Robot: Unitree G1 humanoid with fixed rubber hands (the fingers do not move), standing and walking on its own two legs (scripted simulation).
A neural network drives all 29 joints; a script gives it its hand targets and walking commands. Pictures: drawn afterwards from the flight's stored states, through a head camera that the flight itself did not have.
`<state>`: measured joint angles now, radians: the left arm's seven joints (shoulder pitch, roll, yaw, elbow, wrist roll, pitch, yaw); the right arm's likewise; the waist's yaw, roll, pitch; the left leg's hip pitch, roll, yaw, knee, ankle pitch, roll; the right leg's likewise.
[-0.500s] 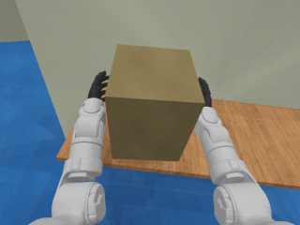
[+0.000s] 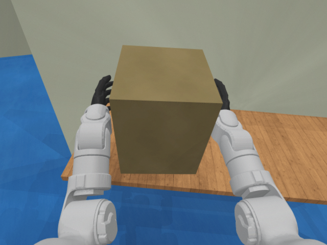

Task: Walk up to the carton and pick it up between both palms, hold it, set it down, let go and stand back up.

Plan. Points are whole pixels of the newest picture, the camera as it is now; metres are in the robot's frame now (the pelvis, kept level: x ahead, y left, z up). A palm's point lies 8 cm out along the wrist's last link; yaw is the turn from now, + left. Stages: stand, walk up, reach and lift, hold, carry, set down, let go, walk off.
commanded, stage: reach and lift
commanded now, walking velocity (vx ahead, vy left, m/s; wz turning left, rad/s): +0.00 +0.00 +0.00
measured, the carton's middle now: (160, 112) +0.39 +0.00 +0.16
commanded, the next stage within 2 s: hold in 0.64 s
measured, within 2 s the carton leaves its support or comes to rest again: neither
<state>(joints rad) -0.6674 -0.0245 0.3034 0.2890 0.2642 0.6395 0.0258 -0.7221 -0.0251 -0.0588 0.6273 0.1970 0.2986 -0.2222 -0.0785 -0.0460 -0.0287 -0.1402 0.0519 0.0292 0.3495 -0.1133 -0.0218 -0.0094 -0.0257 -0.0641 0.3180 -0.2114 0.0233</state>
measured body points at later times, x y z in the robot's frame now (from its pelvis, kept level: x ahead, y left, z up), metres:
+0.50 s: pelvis +0.01 +0.00 +0.00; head -0.04 +0.02 +0.45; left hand +0.39 +0.15 +0.19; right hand +0.39 -0.14 +0.20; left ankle +0.05 +0.13 -0.75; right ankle -0.02 -0.13 -0.75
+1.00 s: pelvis +0.00 -0.01 +0.00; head -0.06 +0.02 +0.44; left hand +0.37 +0.16 +0.22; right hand +0.38 -0.14 +0.22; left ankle +0.05 +0.13 -0.75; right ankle -0.02 -0.13 -0.75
